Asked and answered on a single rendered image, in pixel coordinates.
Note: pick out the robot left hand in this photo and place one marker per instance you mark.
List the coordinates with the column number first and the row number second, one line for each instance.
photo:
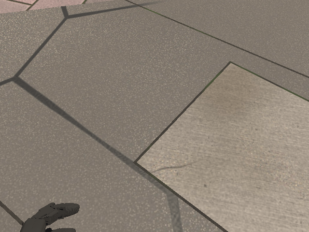
column 49, row 214

